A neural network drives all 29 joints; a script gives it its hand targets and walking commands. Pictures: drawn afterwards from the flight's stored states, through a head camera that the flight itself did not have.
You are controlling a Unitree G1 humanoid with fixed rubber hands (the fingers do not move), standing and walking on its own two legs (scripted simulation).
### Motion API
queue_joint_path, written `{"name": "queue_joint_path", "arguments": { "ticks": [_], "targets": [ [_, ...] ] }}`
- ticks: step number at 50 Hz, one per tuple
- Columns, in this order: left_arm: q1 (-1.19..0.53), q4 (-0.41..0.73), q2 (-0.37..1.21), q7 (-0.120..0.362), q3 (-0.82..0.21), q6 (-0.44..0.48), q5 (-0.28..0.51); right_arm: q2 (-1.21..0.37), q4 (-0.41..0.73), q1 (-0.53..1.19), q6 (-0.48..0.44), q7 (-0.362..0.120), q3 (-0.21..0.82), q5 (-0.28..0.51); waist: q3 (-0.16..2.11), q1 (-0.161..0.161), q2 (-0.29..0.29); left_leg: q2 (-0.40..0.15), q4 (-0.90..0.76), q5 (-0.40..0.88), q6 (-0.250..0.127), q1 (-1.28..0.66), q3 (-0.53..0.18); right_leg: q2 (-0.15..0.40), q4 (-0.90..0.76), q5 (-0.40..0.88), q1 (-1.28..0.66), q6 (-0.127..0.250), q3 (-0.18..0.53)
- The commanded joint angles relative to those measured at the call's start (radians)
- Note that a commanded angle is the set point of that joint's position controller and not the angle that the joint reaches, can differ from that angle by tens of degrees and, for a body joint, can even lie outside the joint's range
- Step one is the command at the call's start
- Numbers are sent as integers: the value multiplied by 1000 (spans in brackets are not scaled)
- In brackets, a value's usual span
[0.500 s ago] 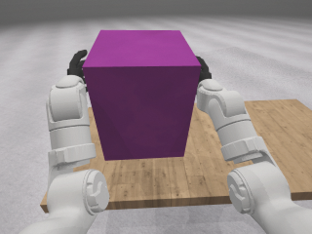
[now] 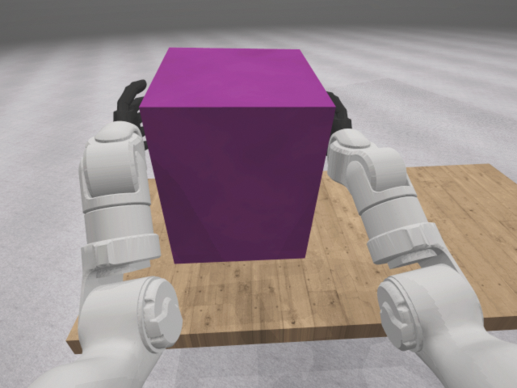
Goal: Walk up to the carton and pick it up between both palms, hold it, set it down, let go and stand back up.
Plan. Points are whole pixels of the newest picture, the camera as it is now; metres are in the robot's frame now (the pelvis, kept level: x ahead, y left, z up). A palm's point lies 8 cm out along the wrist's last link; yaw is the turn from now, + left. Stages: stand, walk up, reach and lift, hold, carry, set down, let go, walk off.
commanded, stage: hold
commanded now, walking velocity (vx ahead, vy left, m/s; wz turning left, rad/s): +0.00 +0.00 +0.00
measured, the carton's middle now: (238, 154) +0.39 +0.01 +0.26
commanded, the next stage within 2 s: none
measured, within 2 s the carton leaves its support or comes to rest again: neither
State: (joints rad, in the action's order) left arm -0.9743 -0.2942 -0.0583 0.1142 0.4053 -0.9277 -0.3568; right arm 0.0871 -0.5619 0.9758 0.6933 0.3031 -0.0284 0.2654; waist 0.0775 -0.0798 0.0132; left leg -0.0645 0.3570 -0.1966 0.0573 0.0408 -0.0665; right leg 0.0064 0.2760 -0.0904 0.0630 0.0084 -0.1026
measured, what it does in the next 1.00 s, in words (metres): stands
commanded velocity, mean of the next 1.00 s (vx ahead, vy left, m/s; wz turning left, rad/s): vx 0.00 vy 0.00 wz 0.00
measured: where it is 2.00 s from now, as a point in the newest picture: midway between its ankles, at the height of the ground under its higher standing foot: outside the picture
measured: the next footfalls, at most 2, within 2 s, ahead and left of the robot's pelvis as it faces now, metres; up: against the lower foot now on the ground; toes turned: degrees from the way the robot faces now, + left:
none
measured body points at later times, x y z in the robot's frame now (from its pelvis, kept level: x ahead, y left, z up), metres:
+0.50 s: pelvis +0.00 +0.00 +0.00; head -0.08 +0.01 +0.44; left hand +0.38 +0.16 +0.31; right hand +0.38 -0.13 +0.28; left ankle +0.01 +0.16 -0.75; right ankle +0.05 -0.11 -0.75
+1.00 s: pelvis +0.00 +0.00 +0.00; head -0.08 +0.01 +0.44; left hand +0.38 +0.16 +0.31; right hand +0.38 -0.13 +0.28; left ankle +0.01 +0.16 -0.75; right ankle +0.05 -0.11 -0.75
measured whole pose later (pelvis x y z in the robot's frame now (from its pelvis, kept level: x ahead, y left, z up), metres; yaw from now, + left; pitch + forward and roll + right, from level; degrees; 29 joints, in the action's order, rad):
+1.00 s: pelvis +0.00 +0.00 +0.00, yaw +0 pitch -7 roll -1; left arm -0.96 -0.28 -0.05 0.12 0.41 -0.93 -0.37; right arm 0.08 -0.55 0.96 0.71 0.31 -0.03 0.27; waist 0.08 -0.08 0.01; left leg -0.06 0.36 -0.20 0.05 0.03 -0.07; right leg 0.01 0.27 -0.09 0.05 0.00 -0.10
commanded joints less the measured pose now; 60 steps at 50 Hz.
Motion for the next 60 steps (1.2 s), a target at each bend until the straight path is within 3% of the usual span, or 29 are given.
{"name": "queue_joint_path", "arguments": {
  "ticks": [1,3,5,8,9,10,13,14,17,18,19,21,23,24,28,31,33,34,35,37,38,41,43,48,50,51,55,57,60],
  "targets": [
    [-627,35,494,182,-323,55,193,-527,282,869,-71,-157,215,171,338,-5,35,129,-102,104,-36,261,79,-91,32,85,-411,-33,64],
    [-624,3,501,190,-311,49,185,-520,304,905,-75,-155,209,165,315,-1,31,126,-111,71,-41,292,77,-92,31,63,-427,-29,63],
    [-627,71,521,187,-347,63,208,-535,352,890,-86,-155,222,166,368,-12,33,124,-102,140,-33,260,76,-93,34,130,-449,-30,60],
    [-624,47,505,187,-324,57,192,-534,319,873,-74,-152,222,166,338,-18,13,132,-102,121,-36,239,79,-88,31,111,-419,-39,61],
    [-639,85,512,186,-345,64,198,-534,327,873,-78,-155,226,170,354,-9,45,130,-99,125,-28,250,82,-91,41,117,-432,-37,61],
    [-604,50,500,188,-323,55,198,-533,324,858,-73,-150,226,168,340,-10,13,134,-105,124,-37,262,80,-89,33,119,-438,-35,58],
    [-627,64,483,185,-313,57,195,-537,323,862,-69,-157,239,180,340,11,16,127,-110,121,-49,265,80,-92,33,106,-437,-36,59],
    [-623,93,517,184,-344,58,203,-534,330,858,-77,-156,245,181,370,-7,34,126,-99,149,-33,246,83,-97,37,127,-444,-30,58],
    [-651,65,498,183,-338,56,199,-522,327,894,-75,-152,220,180,341,-11,48,130,-106,98,-37,270,79,-90,30,84,-428,-37,61],
    [-616,58,504,183,-344,53,201,-513,363,898,-80,-150,225,171,349,-15,19,127,-107,108,-37,252,78,-96,34,88,-420,-33,55],
    [-617,77,509,175,-346,59,200,-534,380,897,-84,-154,245,185,395,8,29,126,-100,129,-40,243,82,-98,44,102,-433,-28,56],
    [-610,70,505,176,-345,59,202,-529,327,859,-72,-152,228,169,350,-7,23,133,-101,122,-36,246,80,-93,34,96,-416,-34,62],
    [-624,63,518,177,-353,56,210,-529,348,884,-79,-157,221,172,347,-17,18,128,-106,102,-40,258,77,-96,31,84,-420,-32,57],
    [-637,93,513,178,-355,60,210,-528,334,865,-77,-159,224,175,362,-6,53,121,-105,133,-37,250,81,-96,44,118,-423,-31,59],
    [-595,103,521,174,-373,48,212,-513,368,857,-77,-147,236,179,385,-25,36,131,-80,168,-21,233,72,-95,37,151,-445,-30,58],
    [-630,59,483,183,-322,49,189,-523,305,854,-62,-155,225,172,305,-10,36,125,-114,65,-39,267,81,-90,40,69,-405,-33,59],
    [-623,89,523,180,-350,52,198,-527,327,861,-73,-162,219,176,339,-11,61,123,-112,109,-27,286,79,-97,45,97,-430,-25,57],
    [-620,88,517,177,-342,52,197,-532,331,873,-75,-163,236,178,365,2,34,125,-102,134,-33,263,78,-94,39,111,-441,-27,62],
    [-634,75,508,178,-352,55,202,-516,320,873,-71,-161,222,174,342,-17,26,126,-102,118,-32,260,71,-96,38,104,-425,-33,57],
    [-618,117,515,172,-369,60,220,-538,386,875,-83,-153,248,185,391,-17,4,138,-75,191,-22,218,77,-96,44,168,-446,-35,56],
    [-626,122,523,171,-374,58,215,-529,364,870,-79,-153,253,195,384,-12,46,132,-82,184,-21,217,78,-97,43,147,-432,-31,60],
    [-638,108,515,172,-365,53,211,-524,336,858,-75,-162,241,186,366,-6,54,126,-97,137,-30,251,76,-100,47,118,-414,-31,56],
    [-583,123,530,172,-369,49,206,-526,359,832,-72,-154,246,188,408,-14,39,129,-86,198,-25,219,76,-94,38,173,-463,-28,63],
    [-605,50,523,178,-329,48,193,-534,369,912,-80,-164,236,180,348,12,23,120,-110,87,-47,288,76,-97,41,84,-426,-29,58],
    [-613,85,552,175,-364,52,208,-524,365,885,-82,-160,216,176,371,-22,55,119,-109,123,-32,257,73,-97,38,117,-440,-25,59],
    [-607,103,525,173,-361,52,201,-516,375,887,-81,-163,233,182,381,-8,47,125,-93,161,-29,238,74,-94,46,142,-440,-27,57],
    [-630,42,519,179,-327,57,192,-534,282,872,-71,-167,197,148,317,-1,28,114,-131,47,-50,302,78,-92,34,45,-427,-28,61],
    [-635,44,506,179,-324,57,188,-531,325,910,-81,-166,228,175,349,9,19,121,-114,88,-47,280,82,-94,41,82,-443,-28,59],
    [-639,100,517,170,-363,63,221,-529,355,883,-82,-152,227,186,409,-9,41,134,-76,194,-28,219,79,-88,41,169,-437,-34,65]
  ]
}}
